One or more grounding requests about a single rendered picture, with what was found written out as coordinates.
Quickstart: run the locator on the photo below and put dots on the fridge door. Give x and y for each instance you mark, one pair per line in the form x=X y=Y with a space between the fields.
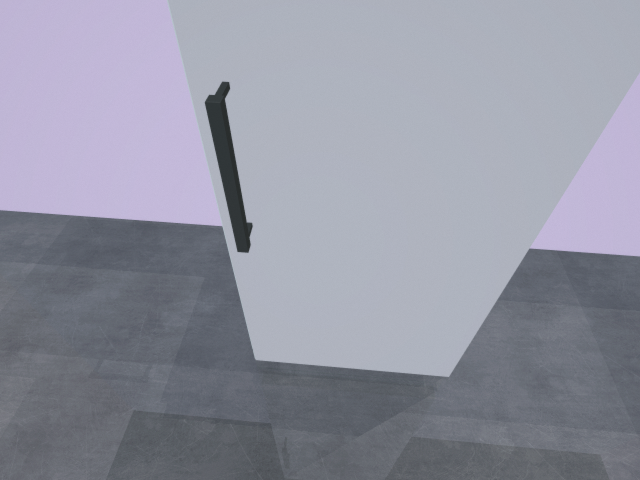
x=397 y=158

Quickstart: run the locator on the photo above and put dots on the handle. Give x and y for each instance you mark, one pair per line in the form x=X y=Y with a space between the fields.
x=221 y=134

